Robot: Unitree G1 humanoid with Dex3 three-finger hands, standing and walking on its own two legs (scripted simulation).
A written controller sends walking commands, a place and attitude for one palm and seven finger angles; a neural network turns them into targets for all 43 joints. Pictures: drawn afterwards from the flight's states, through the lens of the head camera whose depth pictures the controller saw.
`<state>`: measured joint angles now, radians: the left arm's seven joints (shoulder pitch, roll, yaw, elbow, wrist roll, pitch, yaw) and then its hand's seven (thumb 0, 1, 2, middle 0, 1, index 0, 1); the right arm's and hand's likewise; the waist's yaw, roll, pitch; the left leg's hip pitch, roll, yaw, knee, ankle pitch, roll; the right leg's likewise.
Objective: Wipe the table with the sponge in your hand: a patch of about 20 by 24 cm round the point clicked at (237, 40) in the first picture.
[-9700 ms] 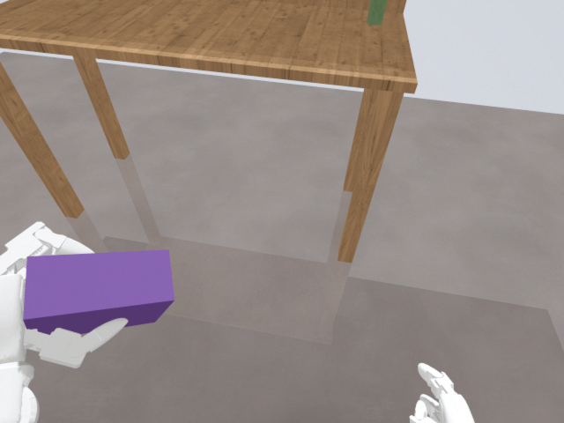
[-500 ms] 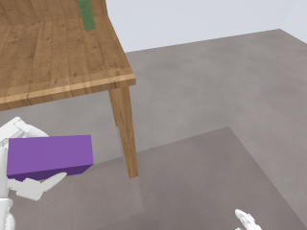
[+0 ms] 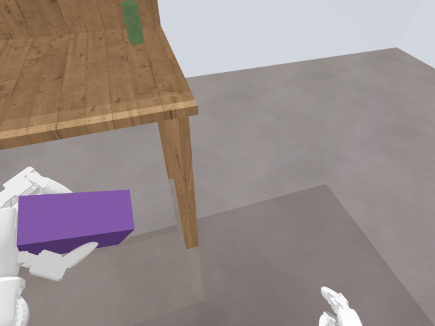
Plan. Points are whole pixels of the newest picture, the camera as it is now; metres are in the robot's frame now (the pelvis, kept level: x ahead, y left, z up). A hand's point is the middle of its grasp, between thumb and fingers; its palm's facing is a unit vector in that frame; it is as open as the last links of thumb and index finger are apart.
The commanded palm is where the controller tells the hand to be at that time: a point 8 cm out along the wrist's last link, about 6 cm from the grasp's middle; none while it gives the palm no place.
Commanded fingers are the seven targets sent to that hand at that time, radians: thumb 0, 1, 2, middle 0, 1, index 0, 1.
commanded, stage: come to a stop and stand still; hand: left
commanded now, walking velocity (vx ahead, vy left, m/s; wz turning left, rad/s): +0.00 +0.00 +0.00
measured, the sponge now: (94, 222) +0.23 +0.20 +0.14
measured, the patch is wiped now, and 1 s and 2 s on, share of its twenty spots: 0.00 0.00 0.00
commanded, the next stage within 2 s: look again from close up in 0.04 s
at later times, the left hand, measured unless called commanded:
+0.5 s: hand (47, 205) +0.24 +0.27 +0.15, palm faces +0.32 -0.86 -0.39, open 9.9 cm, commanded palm +0.18 +0.31 +0.18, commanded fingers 0.00 0.10 1.30 -1.20 -1.60 -1.20 -1.60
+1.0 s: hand (54, 158) +0.32 +0.30 +0.16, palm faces +0.34 -0.86 -0.38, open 9.9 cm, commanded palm +0.26 +0.34 +0.18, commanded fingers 0.00 0.10 1.30 -1.20 -1.60 -1.20 -1.60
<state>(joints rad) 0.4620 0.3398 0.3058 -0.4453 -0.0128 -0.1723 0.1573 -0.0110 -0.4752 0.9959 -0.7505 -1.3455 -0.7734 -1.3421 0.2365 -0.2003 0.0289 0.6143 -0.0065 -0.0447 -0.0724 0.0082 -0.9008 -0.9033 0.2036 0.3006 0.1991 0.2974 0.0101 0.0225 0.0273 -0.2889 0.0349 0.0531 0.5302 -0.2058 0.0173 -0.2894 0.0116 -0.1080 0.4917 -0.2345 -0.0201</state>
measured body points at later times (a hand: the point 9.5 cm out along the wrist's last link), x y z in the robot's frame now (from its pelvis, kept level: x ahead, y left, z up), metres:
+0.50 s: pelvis +0.01 +0.03 +0.00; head +0.03 +0.05 +0.45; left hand +0.22 +0.32 +0.17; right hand +0.17 -0.19 -0.07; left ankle +0.05 +0.10 -0.74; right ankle +0.07 -0.10 -0.73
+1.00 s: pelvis +0.09 +0.06 -0.01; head +0.12 +0.08 +0.43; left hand +0.30 +0.34 +0.18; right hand +0.28 -0.17 -0.08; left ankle +0.06 +0.11 -0.73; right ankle +0.07 -0.09 -0.73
